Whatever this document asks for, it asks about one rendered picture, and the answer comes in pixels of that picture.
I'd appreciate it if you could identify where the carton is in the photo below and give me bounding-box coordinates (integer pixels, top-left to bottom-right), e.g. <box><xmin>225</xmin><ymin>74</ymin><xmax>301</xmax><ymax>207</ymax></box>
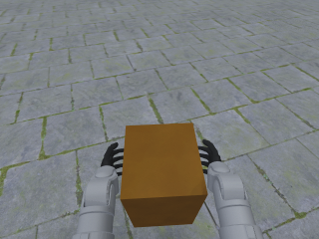
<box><xmin>120</xmin><ymin>122</ymin><xmax>208</xmax><ymax>228</ymax></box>

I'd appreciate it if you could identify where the left robot forearm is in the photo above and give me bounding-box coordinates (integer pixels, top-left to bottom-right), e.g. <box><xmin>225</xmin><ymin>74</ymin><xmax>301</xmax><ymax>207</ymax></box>
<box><xmin>72</xmin><ymin>165</ymin><xmax>119</xmax><ymax>239</ymax></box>

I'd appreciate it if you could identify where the right robot forearm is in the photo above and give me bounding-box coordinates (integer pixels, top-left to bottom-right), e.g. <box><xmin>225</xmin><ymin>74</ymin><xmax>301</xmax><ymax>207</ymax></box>
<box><xmin>207</xmin><ymin>161</ymin><xmax>264</xmax><ymax>239</ymax></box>

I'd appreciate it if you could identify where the right robot hand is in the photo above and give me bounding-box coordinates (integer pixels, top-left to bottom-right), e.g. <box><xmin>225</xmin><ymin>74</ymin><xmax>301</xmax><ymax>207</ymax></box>
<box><xmin>198</xmin><ymin>139</ymin><xmax>221</xmax><ymax>174</ymax></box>

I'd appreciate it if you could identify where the left robot hand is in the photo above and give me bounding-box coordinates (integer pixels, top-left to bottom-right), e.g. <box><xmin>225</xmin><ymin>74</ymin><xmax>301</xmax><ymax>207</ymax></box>
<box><xmin>100</xmin><ymin>142</ymin><xmax>125</xmax><ymax>176</ymax></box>

